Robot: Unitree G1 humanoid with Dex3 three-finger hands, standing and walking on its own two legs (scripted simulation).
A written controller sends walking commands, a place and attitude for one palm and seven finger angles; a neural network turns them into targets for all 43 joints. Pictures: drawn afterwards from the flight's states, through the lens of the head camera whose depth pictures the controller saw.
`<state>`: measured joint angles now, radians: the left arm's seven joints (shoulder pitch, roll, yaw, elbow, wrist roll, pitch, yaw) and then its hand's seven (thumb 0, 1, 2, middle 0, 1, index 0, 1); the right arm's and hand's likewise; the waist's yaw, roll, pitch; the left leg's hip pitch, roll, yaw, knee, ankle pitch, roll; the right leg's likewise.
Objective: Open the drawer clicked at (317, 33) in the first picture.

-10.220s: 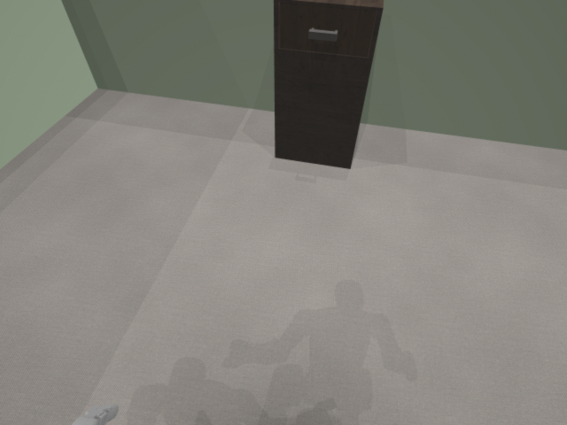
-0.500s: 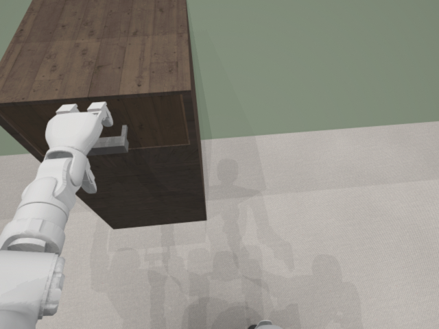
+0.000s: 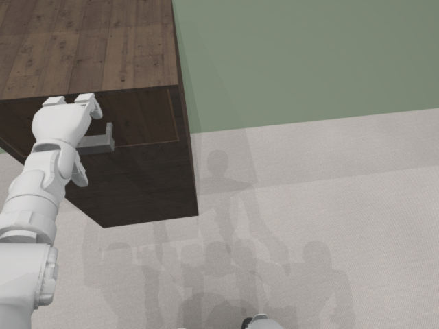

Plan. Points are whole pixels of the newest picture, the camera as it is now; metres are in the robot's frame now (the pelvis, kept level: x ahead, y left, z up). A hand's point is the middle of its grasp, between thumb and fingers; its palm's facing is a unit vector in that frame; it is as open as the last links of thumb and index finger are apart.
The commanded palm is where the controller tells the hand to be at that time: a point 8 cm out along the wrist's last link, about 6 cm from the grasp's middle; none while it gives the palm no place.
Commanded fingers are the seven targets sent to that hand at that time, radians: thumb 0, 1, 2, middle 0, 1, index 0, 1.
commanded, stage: move the hooked fingers above the handle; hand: left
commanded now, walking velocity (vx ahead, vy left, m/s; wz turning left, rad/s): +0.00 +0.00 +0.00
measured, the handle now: (86, 137) +0.51 +0.28 -0.03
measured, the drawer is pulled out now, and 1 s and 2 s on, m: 0.00 0.00 0.00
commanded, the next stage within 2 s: lower the fingers behind the handle in 1.32 s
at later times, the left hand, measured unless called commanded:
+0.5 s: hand (70, 141) +0.46 +0.28 +0.03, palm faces -0.06 -0.03 -1.00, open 13.8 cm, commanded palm +0.44 +0.28 +0.08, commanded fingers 0.00 -0.50 0.30 -0.30 -1.20 -0.30 -1.20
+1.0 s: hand (68, 141) +0.47 +0.29 +0.02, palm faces -0.06 -0.05 -1.00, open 13.8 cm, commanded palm +0.45 +0.28 +0.08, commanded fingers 0.00 -0.50 0.30 -0.30 -1.20 -0.30 -1.20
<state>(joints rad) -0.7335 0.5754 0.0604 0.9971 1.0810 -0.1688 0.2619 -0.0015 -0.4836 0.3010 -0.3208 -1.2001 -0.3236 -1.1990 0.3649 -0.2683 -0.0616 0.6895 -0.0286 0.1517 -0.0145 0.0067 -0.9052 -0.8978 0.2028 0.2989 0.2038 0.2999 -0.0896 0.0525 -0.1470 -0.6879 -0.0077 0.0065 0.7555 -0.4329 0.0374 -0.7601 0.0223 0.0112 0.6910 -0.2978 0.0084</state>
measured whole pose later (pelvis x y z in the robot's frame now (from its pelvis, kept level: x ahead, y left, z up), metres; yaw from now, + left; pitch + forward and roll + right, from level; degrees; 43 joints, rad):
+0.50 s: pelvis +0.00 +0.00 +0.00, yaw +1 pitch +21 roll -2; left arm -0.76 0.60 0.06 1.03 1.09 -0.16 0.28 0.00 -0.49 0.30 -0.32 -1.20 -0.32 -1.20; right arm 0.32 -0.27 -0.05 0.67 -0.02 0.15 -0.02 0.01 -0.90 -0.90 0.20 0.30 0.20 0.30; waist -0.09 0.04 -0.14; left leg -0.69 -0.01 0.00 0.77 -0.43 0.04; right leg -0.76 0.02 0.00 0.70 -0.30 0.01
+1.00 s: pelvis +0.00 +0.01 +0.00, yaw +0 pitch +22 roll -2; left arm -0.74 0.59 0.08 1.02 1.07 -0.16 0.28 0.00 -0.48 0.30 -0.35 -1.21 -0.33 -1.20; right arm 0.35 -0.27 -0.05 0.69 -0.03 0.16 0.00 0.01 -0.91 -0.90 0.20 0.30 0.20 0.30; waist -0.09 0.06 -0.16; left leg -0.72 -0.01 0.01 0.79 -0.45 0.05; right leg -0.79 0.02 0.02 0.71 -0.30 0.02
